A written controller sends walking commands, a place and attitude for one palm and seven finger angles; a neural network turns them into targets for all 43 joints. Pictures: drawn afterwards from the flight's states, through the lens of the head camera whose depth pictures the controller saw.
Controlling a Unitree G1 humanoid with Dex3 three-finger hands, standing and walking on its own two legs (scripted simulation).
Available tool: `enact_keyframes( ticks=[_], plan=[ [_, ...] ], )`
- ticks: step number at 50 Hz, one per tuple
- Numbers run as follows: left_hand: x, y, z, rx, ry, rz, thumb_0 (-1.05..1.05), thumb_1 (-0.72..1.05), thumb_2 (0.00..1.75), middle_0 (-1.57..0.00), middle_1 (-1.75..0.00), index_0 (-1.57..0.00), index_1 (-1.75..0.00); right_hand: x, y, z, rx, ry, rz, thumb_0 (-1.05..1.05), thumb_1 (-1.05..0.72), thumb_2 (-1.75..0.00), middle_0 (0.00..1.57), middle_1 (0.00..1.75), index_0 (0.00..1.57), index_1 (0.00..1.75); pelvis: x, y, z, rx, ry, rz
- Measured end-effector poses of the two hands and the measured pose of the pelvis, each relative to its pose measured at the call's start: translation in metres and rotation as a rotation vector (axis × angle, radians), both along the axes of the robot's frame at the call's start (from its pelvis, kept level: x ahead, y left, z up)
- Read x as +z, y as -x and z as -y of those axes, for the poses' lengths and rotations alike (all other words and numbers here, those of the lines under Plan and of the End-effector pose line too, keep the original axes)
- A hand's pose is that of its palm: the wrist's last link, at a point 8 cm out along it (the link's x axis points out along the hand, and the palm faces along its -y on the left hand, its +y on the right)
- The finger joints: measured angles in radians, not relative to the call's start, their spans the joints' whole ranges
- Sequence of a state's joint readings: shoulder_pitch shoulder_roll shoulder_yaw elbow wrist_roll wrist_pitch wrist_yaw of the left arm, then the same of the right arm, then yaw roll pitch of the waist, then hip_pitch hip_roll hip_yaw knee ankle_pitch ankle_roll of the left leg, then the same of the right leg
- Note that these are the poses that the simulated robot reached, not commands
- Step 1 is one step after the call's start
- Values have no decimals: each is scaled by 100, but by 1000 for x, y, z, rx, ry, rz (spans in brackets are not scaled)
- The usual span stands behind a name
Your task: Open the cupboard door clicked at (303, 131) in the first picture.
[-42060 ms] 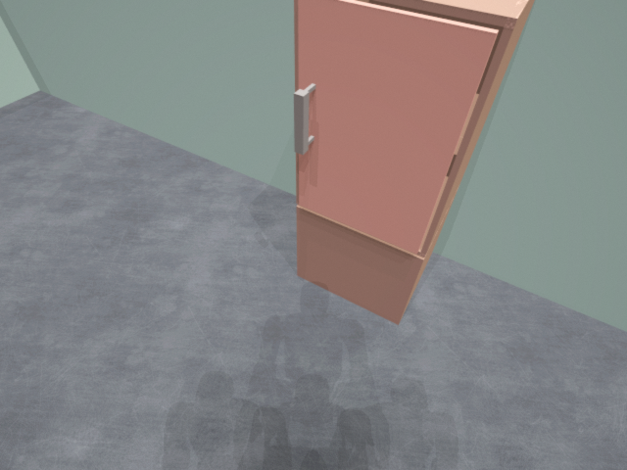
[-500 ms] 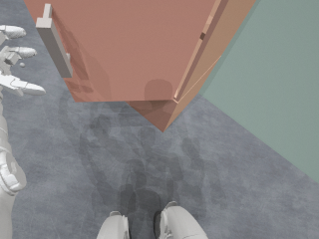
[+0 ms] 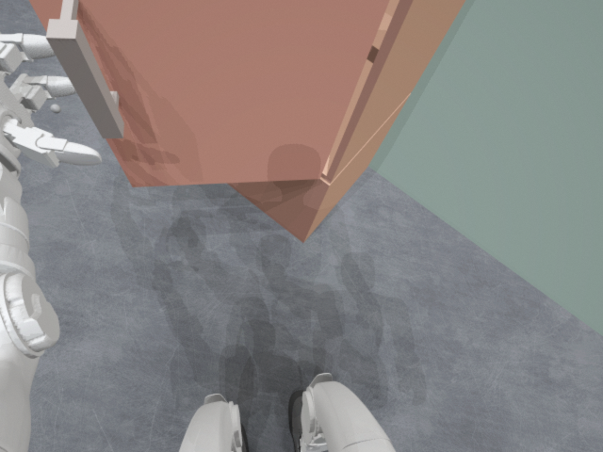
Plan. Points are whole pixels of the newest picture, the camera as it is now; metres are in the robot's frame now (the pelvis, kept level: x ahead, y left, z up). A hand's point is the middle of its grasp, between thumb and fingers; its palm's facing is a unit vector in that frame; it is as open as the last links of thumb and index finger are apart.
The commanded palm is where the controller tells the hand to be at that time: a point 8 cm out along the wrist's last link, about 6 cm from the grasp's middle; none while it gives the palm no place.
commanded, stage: slide the fingers in behind the handle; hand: left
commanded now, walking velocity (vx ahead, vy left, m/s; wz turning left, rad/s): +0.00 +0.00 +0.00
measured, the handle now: (93, 73) +0.57 +0.21 +0.07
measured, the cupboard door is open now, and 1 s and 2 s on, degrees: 46 46 45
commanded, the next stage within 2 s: close the thumb around the handle in 1.28 s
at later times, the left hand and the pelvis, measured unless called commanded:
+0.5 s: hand (77, 111) +0.52 +0.22 +0.06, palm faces +0.02 -1.00 +0.00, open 14.0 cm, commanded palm +0.50 +0.25 +0.07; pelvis +0.01 +0.00 +0.00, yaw +0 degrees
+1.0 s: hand (114, 110) +0.52 +0.18 +0.06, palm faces +0.03 -1.00 -0.01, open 14.0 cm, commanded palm +0.50 +0.22 +0.07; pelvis +0.00 -0.01 +0.00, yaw +1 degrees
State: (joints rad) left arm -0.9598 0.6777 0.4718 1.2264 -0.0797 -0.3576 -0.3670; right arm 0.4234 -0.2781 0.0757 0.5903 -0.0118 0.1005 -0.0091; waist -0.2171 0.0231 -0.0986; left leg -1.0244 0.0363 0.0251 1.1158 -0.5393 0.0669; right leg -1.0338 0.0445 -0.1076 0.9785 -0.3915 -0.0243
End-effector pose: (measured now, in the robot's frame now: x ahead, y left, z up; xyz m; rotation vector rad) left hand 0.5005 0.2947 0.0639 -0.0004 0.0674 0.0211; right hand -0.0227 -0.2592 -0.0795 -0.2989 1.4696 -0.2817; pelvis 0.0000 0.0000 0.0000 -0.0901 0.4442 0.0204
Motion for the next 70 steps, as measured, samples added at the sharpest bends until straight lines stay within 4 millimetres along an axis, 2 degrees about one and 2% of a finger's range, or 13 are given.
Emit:
enact_keyframes(
  ticks=[10, 32, 49, 59, 70],
  plan=[
    [1, -2, 5, 3, -5, 5, -1, -49, 30, -30, -120, -30, -120, 0, 0, 0, -9, -9, 2, 0, -91, -90, 21, 30, 20, 30, 1, -3, 1, -5, -4, 2],
    [-3, 4, 34, 2, 0, 5, -1, -50, 30, -30, -120, -30, -120, -5, -30, 5, 21, -29, 67, 0, -91, -90, 21, 30, 20, 30, 3, -8, 5, 4, -12, 18],
    [-1, 1, 61, 7, -7, 15, -1, -50, 30, -30, -120, -30, -120, -10, -16, 7, 5, -54, 49, 0, -91, -90, 21, 30, 20, 30, 2, -5, 10, 1, -25, 19],
    [3, 4, 60, 16, -20, 21, -1, -49, 30, -30, -120, -30, -120, -10, -10, 12, -4, -54, 49, 0, -91, -90, 21, 30, 20, 30, 3, -3, 14, -4, -31, 24],
    [3, 7, 55, 15, -12, 21, -1, -49, 30, -30, -120, -30, -120, -9, -14, 19, 12, -36, 59, 0, -91, -90, 20, 30, 20, 30, 2, 0, 16, 0, -31, 22]
  ],
)
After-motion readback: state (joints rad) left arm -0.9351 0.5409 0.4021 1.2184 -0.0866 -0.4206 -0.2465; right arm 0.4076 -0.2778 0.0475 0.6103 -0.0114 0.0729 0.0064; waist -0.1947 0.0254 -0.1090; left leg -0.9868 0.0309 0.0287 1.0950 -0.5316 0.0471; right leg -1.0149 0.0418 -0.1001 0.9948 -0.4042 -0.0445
